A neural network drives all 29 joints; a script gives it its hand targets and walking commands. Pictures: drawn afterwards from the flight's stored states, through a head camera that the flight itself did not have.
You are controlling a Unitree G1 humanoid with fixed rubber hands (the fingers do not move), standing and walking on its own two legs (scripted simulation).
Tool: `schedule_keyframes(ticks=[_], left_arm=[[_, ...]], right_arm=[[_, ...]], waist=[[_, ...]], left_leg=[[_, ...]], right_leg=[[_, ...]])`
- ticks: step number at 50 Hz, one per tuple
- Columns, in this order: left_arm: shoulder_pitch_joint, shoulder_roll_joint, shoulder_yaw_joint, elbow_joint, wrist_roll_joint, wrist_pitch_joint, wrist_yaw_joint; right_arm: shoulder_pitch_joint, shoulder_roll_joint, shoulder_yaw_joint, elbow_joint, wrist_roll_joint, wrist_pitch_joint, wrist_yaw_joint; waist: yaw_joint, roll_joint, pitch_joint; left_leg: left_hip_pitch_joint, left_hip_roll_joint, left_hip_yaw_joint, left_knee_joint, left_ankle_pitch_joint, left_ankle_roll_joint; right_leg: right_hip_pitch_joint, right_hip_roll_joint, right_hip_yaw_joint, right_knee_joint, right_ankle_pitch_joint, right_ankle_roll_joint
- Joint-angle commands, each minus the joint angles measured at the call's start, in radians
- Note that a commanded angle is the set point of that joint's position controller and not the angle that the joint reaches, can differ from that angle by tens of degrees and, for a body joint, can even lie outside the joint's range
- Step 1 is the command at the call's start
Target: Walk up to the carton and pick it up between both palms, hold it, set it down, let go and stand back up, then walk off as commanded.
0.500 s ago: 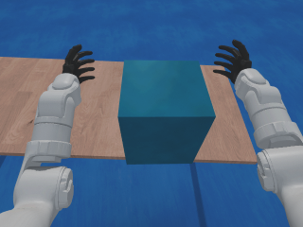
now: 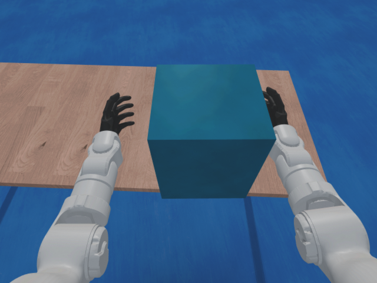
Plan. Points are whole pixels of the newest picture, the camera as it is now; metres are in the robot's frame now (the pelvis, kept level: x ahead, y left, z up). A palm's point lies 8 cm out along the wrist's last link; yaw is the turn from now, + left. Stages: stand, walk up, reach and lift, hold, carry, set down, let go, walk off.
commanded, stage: reach and lift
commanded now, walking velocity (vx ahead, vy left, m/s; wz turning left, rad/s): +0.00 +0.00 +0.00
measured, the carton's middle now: (204, 136) +0.42 +0.02 +0.05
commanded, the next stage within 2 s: none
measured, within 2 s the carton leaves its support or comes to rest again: leaves its support in 1.90 s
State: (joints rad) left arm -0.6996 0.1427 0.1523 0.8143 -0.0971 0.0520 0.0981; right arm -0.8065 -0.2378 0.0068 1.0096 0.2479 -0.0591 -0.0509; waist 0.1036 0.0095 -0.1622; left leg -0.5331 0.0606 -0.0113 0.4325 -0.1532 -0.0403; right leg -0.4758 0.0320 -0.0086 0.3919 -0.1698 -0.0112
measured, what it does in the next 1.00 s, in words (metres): stands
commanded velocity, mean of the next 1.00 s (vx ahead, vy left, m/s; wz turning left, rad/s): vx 0.00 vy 0.00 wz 0.00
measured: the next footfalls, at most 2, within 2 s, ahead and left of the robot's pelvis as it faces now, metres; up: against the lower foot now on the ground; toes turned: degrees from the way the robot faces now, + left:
none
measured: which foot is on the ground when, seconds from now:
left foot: down 0.00-1.00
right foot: down 0.00-1.00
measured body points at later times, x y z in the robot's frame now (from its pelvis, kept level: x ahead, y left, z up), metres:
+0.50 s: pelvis -0.01 +0.00 +0.00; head +0.04 +0.01 +0.44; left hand +0.42 +0.18 +0.08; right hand +0.46 -0.13 +0.09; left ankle +0.02 +0.14 -0.74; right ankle +0.00 -0.11 -0.74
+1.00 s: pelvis +0.01 +0.00 +0.01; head +0.04 +0.01 +0.46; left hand +0.41 +0.17 +0.08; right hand +0.43 -0.14 +0.10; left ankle +0.02 +0.14 -0.74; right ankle +0.00 -0.11 -0.74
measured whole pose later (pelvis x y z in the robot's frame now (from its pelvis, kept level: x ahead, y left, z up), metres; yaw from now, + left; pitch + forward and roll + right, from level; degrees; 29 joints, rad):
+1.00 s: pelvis +0.01 +0.00 +0.01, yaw -1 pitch +6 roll +0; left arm -0.68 -0.10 0.53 0.83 0.34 -0.10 0.05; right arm -0.74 0.03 -0.46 0.96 -0.31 -0.17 0.00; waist 0.05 -0.03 -0.07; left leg -0.27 0.05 0.04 0.29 -0.12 -0.04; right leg -0.25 0.02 0.02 0.31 -0.16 -0.01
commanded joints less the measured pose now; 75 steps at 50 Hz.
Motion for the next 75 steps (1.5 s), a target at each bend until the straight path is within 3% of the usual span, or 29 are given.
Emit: schedule_keyframes(ticks=[1,3,4,5,6,8,9,15,17,20,25,26,28,29,30,34,36,40,44,49,53,54,59,60,62,63,69,72,75], left_arm=[[-0.487,0.129,0.005,-0.113,-0.016,-0.121,0.007],[-0.477,0.127,0.021,0.032,0.011,-0.128,-0.006],[-0.512,0.148,0.054,0.034,0.028,-0.136,-0.004],[-0.522,0.124,0.027,-0.033,0.028,-0.159,0.005],[-0.579,0.125,0.011,-0.008,-0.006,-0.167,0.019],[-0.582,0.099,-0.027,-0.009,-0.01,-0.18,0.033],[-0.556,0.108,-0.008,0.02,0.012,-0.174,0.039],[-0.607,0.06,-0.032,0.026,-0.016,-0.206,0.036],[-0.6,0.051,-0.002,0.025,0.018,-0.208,0.046],[-0.609,0.002,-0.002,0.002,0.064,-0.201,0.048],[-0.6,-0.037,0.083,0.019,0.148,-0.192,0.063],[-0.654,-0.048,0.075,-0.018,0.143,-0.196,0.063],[-0.647,-0.063,0.085,-0.033,0.156,-0.197,0.075],[-0.657,-0.071,0.085,-0.033,0.167,-0.19,0.076],[-0.652,-0.054,0.112,-0.018,0.182,-0.192,0.075],[-0.586,-0.152,0.171,-0.022,0.248,-0.21,0.034],[-0.636,-0.239,0.183,-0.039,0.306,-0.224,-0.004],[-0.62,-0.606,0.128,0.029,0.431,-0.203,-0.135],[-0.551,-0.638,0.133,0.027,0.464,-0.179,-0.161],[-0.474,-0.678,0.072,-0.041,0.461,-0.147,-0.155],[-0.474,-0.65,0.05,-0.101,0.436,-0.101,-0.148],[-0.469,-0.659,0.064,-0.106,0.445,-0.097,-0.144],[-0.411,-0.663,0.099,-0.13,0.477,-0.063,-0.165],[-0.445,-0.684,0.036,-0.17,0.45,-0.07,-0.159],[-0.451,-0.72,-0.014,-0.2,0.419,-0.066,-0.145],[-0.434,-0.73,-0.027,-0.2,0.424,-0.07,-0.137],[-0.432,-0.698,-0.003,-0.182,0.425,-0.063,-0.161],[-0.466,-0.698,-0.032,-0.169,0.398,-0.072,-0.159],[-0.442,-0.717,-0.003,-0.179,0.443,-0.059,-0.149]], right_arm=[[-0.533,-0.169,-0.029,-0.136,-0.003,-0.084,-0.004],[-0.537,-0.168,-0.014,-0.055,-0.014,-0.077,-0.004],[-0.55,-0.167,-0.018,-0.002,-0.009,-0.064,-0.003],[-0.521,-0.141,-0.012,0.003,0.009,-0.075,-0.003],[-0.584,-0.153,-0.015,-0.034,0.011,-0.085,-0.004],[-0.591,-0.161,-0.031,-0.036,0.019,-0.096,-0.003],[-0.572,-0.161,-0.017,0.004,0.028,-0.089,-0.001],[-0.623,-0.096,0.005,-0.022,0.035,-0.097,0.003],[-0.597,-0.067,-0.005,-0.027,-0.002,-0.095,-0.01],[-0.602,-0.058,-0.043,0.012,-0.024,-0.091,-0.007],[-0.617,0.016,-0.068,-0.014,-0.087,-0.075,0.0],[-0.609,0.015,-0.095,0.0,-0.112,-0.072,-0.004],[-0.627,0.031,-0.11,-0.08,-0.141,-0.083,-0.01],[-0.625,0.034,-0.148,-0.045,-0.158,-0.079,-0.017],[-0.612,0.05,-0.14,-0.048,-0.156,-0.069,-0.018],[-0.593,0.176,-0.138,-0.094,-0.226,-0.084,0.003],[-0.586,0.299,-0.169,-0.083,-0.3,-0.095,0.028],[-0.565,0.725,-0.215,-0.116,-0.538,-0.134,0.124],[-0.461,0.772,-0.213,-0.094,-0.604,-0.15,0.156],[-0.437,0.774,-0.199,-0.106,-0.602,-0.172,0.169],[-0.452,0.744,-0.21,-0.139,-0.604,-0.157,0.175],[-0.443,0.763,-0.209,-0.135,-0.616,-0.153,0.178],[-0.388,0.784,-0.18,-0.125,-0.608,-0.144,0.179],[-0.394,0.795,-0.19,-0.129,-0.602,-0.154,0.172],[-0.429,0.765,-0.171,-0.169,-0.57,-0.172,0.177],[-0.422,0.766,-0.147,-0.185,-0.554,-0.181,0.181],[-0.429,0.807,-0.11,-0.188,-0.556,-0.173,0.155],[-0.425,0.8,-0.128,-0.162,-0.544,-0.174,0.154],[-0.407,0.779,-0.128,-0.142,-0.556,-0.172,0.164]], waist=[[-0.024,-0.071,-0.684],[-0.02,-0.095,-0.603],[-0.005,-0.105,-0.551],[-0.005,-0.05,-0.602],[0.001,-0.078,-0.615],[-0.024,-0.026,-0.658],[-0.005,-0.021,-0.644],[0.007,-0.021,-0.632],[0.008,-0.04,-0.644],[0.0,0.032,-0.636],[0.028,-0.05,-0.605],[-0.003,-0.016,-0.621],[0.015,-0.026,-0.671],[-0.016,-0.01,-0.688],[0.009,-0.038,-0.65],[0.038,-0.105,-0.658],[0.011,-0.056,-0.639],[-0.011,-0.088,-0.544],[-0.015,-0.059,-0.443],[-0.012,-0.002,-0.347],[-0.014,-0.024,-0.297],[0.014,-0.015,-0.296],[0.013,-0.043,-0.27],[-0.038,-0.013,-0.313],[-0.031,0.012,-0.384],[0.003,0.059,-0.433],[-0.017,-0.057,-0.341],[-0.031,-0.028,-0.326],[0.003,0.009,-0.331]], left_leg=[[0.352,-0.062,0.071,0.057,0.444,-0.025],[0.31,-0.064,0.067,0.032,0.369,-0.006],[0.253,-0.058,0.071,0.011,0.285,0.011],[0.307,-0.058,0.064,0.017,0.325,-0.006],[0.277,-0.052,0.073,0.035,0.322,-0.01],[0.32,-0.047,0.055,0.043,0.323,-0.022],[0.347,-0.046,0.058,0.044,0.334,-0.023],[0.262,-0.048,0.063,0.059,0.319,-0.018],[0.265,-0.05,0.065,0.051,0.309,-0.013],[0.309,-0.047,0.066,0.039,0.317,-0.026],[0.302,-0.042,0.071,0.024,0.31,-0.006],[0.287,-0.049,0.073,0.018,0.277,-0.007],[0.303,-0.045,0.081,0.016,0.302,0.0],[0.321,-0.046,0.078,0.015,0.299,-0.006],[0.283,-0.05,0.088,0.011,0.3,-0.001],[0.285,-0.059,0.102,-0.014,0.352,0.021],[0.297,-0.065,0.109,-0.03,0.369,0.016],[0.347,-0.065,0.129,-0.102,0.329,0.024],[0.355,-0.068,0.154,-0.131,0.325,0.026],[0.409,-0.058,0.162,-0.127,0.349,0.01],[0.478,-0.046,0.156,-0.138,0.312,0.01],[0.444,-0.047,0.163,-0.13,0.314,0.009],[0.411,-0.065,0.175,-0.147,0.328,0.03],[0.438,-0.058,0.157,-0.136,0.372,0.01],[0.521,-0.042,0.143,-0.108,0.472,-0.013],[0.527,-0.04,0.144,-0.09,0.542,-0.025],[0.416,-0.062,0.151,-0.133,0.383,0.01],[0.42,-0.061,0.15,-0.126,0.385,0.009],[0.451,-0.053,0.149,-0.138,0.422,-0.002]], right_leg=[[0.302,0.027,-0.02,0.024,0.443,0.065],[0.319,0.017,-0.01,0.015,0.419,0.07],[0.312,0.005,-0.001,0.02,0.333,0.074],[0.307,0.009,-0.002,0.021,0.306,0.055],[0.308,0.016,-0.016,0.03,0.307,0.053],[0.249,0.021,-0.02,0.02,0.278,0.043],[0.217,0.025,-0.022,0.003,0.24,0.038],[0.229,0.005,-0.002,0.035,0.291,0.045],[0.263,0.01,-0.004,0.026,0.281,0.05],[0.24,0.01,-0.016,0.012,0.259,0.039],[0.254,0.018,-0.014,-0.001,0.263,0.041],[0.255,0.008,-0.013,-0.003,0.231,0.041],[0.281,0.011,-0.014,0.007,0.28,0.041],[0.263,0.012,-0.021,-0.006,0.277,0.041],[0.308,0.008,-0.007,-0.001,0.293,0.04],[0.431,-0.003,-0.001,0.018,0.45,0.053],[0.472,-0.022,-0.007,0.01,0.478,0.058],[0.529,-0.031,-0.045,-0.018,0.466,0.06],[0.596,-0.038,-0.038,-0.024,0.532,0.076],[0.549,-0.023,-0.045,-0.055,0.47,0.056],[0.492,-0.006,-0.063,-0.091,0.334,0.044],[0.499,-0.008,-0.057,-0.092,0.331,0.036],[0.592,-0.03,-0.042,-0.071,0.46,0.067],[0.569,-0.017,-0.059,-0.067,0.477,0.057],[0.503,0.004,-0.076,-0.071,0.482,0.051],[0.494,0.005,-0.075,-0.065,0.521,0.042],[0.633,-0.02,-0.05,-0.056,0.577,0.071],[0.585,-0.025,-0.06,-0.048,0.557,0.071],[0.569,-0.011,-0.069,-0.06,0.508,0.06]])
